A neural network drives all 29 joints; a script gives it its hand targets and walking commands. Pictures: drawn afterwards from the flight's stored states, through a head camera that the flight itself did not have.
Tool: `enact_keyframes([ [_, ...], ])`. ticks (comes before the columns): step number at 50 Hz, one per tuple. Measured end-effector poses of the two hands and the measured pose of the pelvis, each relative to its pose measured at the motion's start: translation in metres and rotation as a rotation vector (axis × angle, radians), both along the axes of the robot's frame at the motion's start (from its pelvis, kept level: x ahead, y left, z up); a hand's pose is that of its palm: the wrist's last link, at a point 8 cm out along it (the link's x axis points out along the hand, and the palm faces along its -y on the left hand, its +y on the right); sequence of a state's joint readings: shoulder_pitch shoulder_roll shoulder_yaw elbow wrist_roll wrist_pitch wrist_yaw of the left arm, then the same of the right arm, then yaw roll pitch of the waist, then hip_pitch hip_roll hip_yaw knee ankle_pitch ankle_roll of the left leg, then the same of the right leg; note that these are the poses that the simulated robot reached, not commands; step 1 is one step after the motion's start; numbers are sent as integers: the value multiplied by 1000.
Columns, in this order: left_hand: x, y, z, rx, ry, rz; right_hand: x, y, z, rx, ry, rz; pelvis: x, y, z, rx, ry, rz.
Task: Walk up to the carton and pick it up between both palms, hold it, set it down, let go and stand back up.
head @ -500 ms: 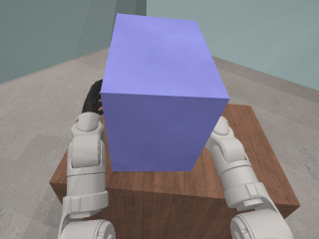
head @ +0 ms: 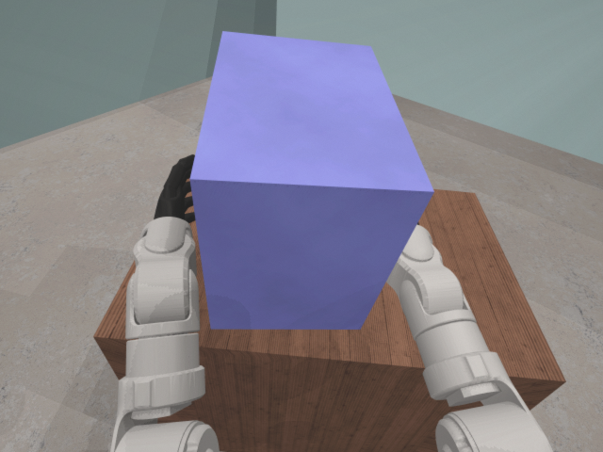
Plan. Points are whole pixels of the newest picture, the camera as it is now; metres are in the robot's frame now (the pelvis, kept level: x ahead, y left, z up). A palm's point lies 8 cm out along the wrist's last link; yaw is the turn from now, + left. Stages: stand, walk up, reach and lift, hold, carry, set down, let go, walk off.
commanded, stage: hold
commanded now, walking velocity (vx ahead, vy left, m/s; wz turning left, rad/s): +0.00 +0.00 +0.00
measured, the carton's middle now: (293, 183) +0.39 -0.01 +0.20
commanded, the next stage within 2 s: none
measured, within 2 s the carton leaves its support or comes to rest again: neither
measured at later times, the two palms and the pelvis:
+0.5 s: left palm (170, 222) +0.35 +0.14 +0.17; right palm (397, 221) +0.35 -0.14 +0.17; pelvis -0.01 +0.00 +0.00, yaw +0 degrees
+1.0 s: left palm (174, 212) +0.36 +0.13 +0.19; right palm (402, 213) +0.35 -0.15 +0.18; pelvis +0.00 +0.00 +0.00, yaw +0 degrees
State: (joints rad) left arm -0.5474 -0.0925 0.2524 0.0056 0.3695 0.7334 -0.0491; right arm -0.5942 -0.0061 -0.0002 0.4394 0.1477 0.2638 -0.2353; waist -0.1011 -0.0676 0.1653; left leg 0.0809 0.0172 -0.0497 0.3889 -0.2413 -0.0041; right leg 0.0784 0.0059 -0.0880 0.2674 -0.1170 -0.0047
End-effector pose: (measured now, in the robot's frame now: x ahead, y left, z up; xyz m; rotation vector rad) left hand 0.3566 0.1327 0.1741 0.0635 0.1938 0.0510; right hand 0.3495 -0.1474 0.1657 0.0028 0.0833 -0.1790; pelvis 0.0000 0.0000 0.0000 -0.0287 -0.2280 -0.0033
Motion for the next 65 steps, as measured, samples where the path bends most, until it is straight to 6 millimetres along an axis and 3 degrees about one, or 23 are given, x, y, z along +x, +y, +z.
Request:
enact_keyframes([
  [11,-1,-1,14,9,-34,10,1,-1,13,7,-37,9,-5,-2,0,4,5,1],
  [25,-5,4,1,-13,10,10,-3,4,3,-9,6,6,-10,-3,0,8,5,0],
  [33,-3,0,14,6,-45,4,-2,1,12,5,-47,1,-11,-3,0,5,21,5],
  [41,0,-4,6,-2,-3,-3,-2,-3,3,11,-4,-7,-9,-3,1,9,19,-3],
  [50,0,-2,11,3,-34,1,0,-2,13,-5,-34,0,-4,-4,1,6,17,-3],
  [65,2,3,2,-5,-26,1,2,3,6,0,-25,-1,0,-3,0,0,25,3],
])
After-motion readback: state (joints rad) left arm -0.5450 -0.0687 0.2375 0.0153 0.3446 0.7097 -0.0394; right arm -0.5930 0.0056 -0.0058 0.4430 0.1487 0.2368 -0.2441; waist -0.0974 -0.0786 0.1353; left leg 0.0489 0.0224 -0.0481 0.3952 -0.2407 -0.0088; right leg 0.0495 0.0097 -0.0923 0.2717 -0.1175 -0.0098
